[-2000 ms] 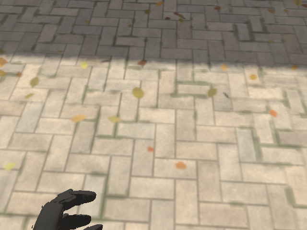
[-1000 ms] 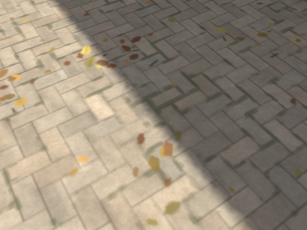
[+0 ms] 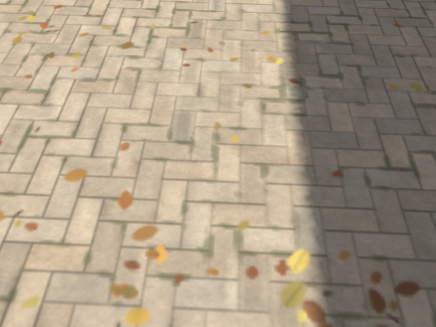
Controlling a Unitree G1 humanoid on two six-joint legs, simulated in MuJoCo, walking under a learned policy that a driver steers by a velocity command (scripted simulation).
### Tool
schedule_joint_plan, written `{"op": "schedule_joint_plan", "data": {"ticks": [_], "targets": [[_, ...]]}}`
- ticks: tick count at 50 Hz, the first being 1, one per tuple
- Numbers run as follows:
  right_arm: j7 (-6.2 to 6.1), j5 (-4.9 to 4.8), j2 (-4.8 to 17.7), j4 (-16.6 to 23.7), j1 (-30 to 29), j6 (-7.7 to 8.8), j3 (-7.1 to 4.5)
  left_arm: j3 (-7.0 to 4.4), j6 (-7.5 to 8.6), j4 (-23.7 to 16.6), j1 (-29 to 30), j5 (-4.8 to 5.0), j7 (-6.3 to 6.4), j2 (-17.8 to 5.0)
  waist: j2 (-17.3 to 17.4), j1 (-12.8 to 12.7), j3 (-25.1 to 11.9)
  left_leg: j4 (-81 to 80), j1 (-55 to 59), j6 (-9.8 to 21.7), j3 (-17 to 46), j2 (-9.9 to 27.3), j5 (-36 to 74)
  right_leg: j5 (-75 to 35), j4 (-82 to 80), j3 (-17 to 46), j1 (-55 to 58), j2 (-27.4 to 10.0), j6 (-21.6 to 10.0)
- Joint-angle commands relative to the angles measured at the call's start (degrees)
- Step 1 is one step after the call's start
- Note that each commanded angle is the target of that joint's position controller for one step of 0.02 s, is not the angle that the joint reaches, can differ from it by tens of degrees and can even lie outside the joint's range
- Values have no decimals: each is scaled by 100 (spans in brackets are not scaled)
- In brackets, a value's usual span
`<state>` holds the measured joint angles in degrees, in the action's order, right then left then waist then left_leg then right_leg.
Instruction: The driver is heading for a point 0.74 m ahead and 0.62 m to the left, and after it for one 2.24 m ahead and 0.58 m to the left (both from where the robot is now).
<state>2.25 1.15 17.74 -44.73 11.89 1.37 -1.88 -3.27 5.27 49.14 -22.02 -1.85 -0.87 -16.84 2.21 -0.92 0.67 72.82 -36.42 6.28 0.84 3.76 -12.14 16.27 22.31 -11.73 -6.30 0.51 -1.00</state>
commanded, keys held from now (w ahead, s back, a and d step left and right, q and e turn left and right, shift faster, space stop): w+q+shift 0.72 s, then e+shift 0.28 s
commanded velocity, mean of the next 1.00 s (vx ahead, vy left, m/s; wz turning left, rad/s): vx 0.88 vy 0.00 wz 0.71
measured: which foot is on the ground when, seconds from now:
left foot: up 0.00-0.22, down 0.24-0.68, up 0.70-1.00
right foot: down 0.00-0.24, up 0.26-0.64, down 0.66-1.00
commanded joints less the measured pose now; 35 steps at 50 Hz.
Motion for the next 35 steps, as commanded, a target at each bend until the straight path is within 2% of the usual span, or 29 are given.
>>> {"op": "schedule_joint_plan", "data": {"ticks": [1,4,5,7,8,9,10,11,12,13,14,15,16,17,18,19,21,23,25,27,29,30,31,32,33,34,35], "targets": [[145,6,-123,616,-423,-62,87,-31,229,-205,335,44,-49,-301,-690,326,673,-557,-531,-29,33,361,832,-1150,-1721,402,-633,-1378,-325],[250,-10,-40,801,-1033,-9,93,-39,273,-125,228,78,10,-386,-377,248,873,-2134,-183,164,-626,125,1632,-2506,-1908,-485,-382,-1031,-193],[295,10,-87,893,-1247,14,112,-60,283,-90,100,99,47,-528,-433,211,893,-2597,21,262,-780,93,1818,-2995,-1957,-555,-191,-1163,-189],[293,-1,27,824,-1201,45,63,-92,221,-72,-72,121,120,-752,-492,291,659,-2997,403,429,-1157,-330,1856,-5428,-1497,-708,615,-1235,-96],[248,-31,148,736,-939,54,18,-138,132,-114,-83,106,167,-939,-655,453,398,-3051,649,491,-1271,-558,1549,-6643,-1002,-715,1047,-1299,-66],[192,-57,303,611,-431,55,-47,-197,20,-176,21,78,219,-1147,-847,773,47,-3050,1146,559,-1284,-748,1165,-7542,-250,-687,1278,-1406,-63],[128,-82,514,370,488,57,-158,-258,-112,-272,251,30,247,-1315,-985,1249,-442,-2967,2060,658,-1200,-928,742,-8013,932,-607,1218,-1512,-133],[39,-77,784,10,1664,50,-324,-292,-228,-400,509,-3,250,-1365,-903,1729,-965,-3175,3292,813,-958,-1048,292,-7628,2537,-430,788,-1560,-212],[-103,-78,1013,-206,2129,2,-503,-283,-263,-399,574,-38,196,-1207,-462,1788,-1001,-3569,4308,957,-381,-953,-115,-4903,4503,-363,-221,-1129,-95],[-170,-160,1354,-142,1444,-56,-585,-39,-222,-660,674,-121,108,-222,1045,1014,-299,-3669,4371,1109,1257,-104,519,848,6545,-129,-2074,-108,68],[-144,47,1850,111,1286,-127,-687,1,-83,-1419,430,86,68,-305,1395,564,-1525,-4972,5973,2354,4305,782,-388,1332,7513,1116,-3931,301,267],[-187,75,1594,193,1301,-113,-686,55,86,-1412,815,24,92,-516,177,689,-1294,-5787,5787,2131,4836,1004,-930,886,7124,1610,-4338,-107,181],[-231,32,1264,56,1238,-52,-628,71,156,-1367,1033,33,101,-592,-476,528,-518,-5921,4885,1882,4413,855,-739,553,6480,1644,-4237,-326,167],[-259,0,1091,-17,1106,36,-570,105,131,-1365,1234,-57,121,-523,-817,283,-153,-5891,4060,1682,3852,577,-204,535,5965,1649,-3887,-517,220],[-301,-32,988,44,941,134,-513,127,31,-1350,1161,-160,122,-507,-890,79,-53,-5851,3478,1595,3351,361,351,565,5609,1674,-3515,-637,300],[-308,-72,822,41,843,211,-432,145,-106,-1310,1091,-230,102,-491,-893,-84,59,-5908,2923,1533,2993,173,686,606,5291,1638,-3210,-739,394],[-261,-109,806,63,887,335,-395,187,-269,-1480,1410,-238,47,-417,-776,-101,249,-6134,2202,1474,2556,-134,801,677,4341,1469,-2935,-859,540],[-233,-86,852,61,978,374,-416,275,-276,-1830,2210,-169,-11,-261,-581,122,523,-6335,1800,1349,2283,-404,1215,-288,3289,1233,-2805,-774,586],[-174,-116,896,13,1141,370,-458,330,-250,-1991,2591,-77,-38,-165,-330,366,453,-6252,1913,1079,2088,-593,1998,-1512,2275,1115,-2467,-551,497],[-141,-157,960,-72,1382,363,-497,332,-226,-2087,2810,-22,-26,-211,-126,606,296,-6143,2380,905,2191,-493,2683,-2079,1649,1067,-2233,-332,379],[-174,-152,1023,-96,1356,343,-525,300,-194,-2168,2847,14,0,-325,-23,602,213,-5874,2760,733,2280,-385,3189,-2123,1068,1139,-1843,-182,257],[-199,-155,1092,-73,1247,340,-541,251,-179,-2108,2581,16,35,-443,-6,457,36,-5515,2875,582,2298,-411,3811,-1967,819,1166,-1306,-30,204],[-207,-133,1232,-66,1182,344,-572,151,-164,-1970,2078,32,97,-677,24,225,-344,-4860,3041,430,2328,-432,4576,-1624,835,1196,-622,141,154],[-184,-88,1456,-14,923,357,-616,11,-134,-1769,1163,78,179,-964,76,-348,-836,-3736,2919,300,2317,-471,4803,-1192,884,1277,365,121,105],[-155,-37,1390,90,505,405,-590,-142,-127,-1435,-189,62,290,-1250,37,-1120,-1380,-2247,2250,192,2123,-673,4344,-620,1041,1422,1735,-219,31],[-177,20,405,305,391,463,-338,-251,-104,-1189,-1280,-120,391,-1548,-1115,-1271,-2002,-115,1150,199,1635,-1097,56,1184,987,2804,2978,-1619,-63],[-199,-333,91,653,1330,415,-155,-326,-106,-1318,-416,-249,297,-1920,-3006,-238,-2629,996,-257,43,1010,-1376,-1717,2369,-530,6380,3388,-2962,-656]]}}
Keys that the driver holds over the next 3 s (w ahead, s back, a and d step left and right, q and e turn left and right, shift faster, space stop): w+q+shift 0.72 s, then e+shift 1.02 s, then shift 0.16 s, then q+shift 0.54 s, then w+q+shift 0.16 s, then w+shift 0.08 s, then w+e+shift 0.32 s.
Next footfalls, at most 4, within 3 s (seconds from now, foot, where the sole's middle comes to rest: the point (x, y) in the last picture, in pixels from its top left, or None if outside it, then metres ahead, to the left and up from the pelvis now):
0.24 left None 0.43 0.08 -0.77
0.66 right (196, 217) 0.90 0.12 -0.77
1.02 left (103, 201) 0.96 0.47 -0.77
1.46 right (166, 184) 1.05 0.24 -0.77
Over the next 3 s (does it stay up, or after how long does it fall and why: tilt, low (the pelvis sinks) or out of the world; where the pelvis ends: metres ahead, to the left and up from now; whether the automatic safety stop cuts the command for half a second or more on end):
stays up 1.12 0.52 -0.01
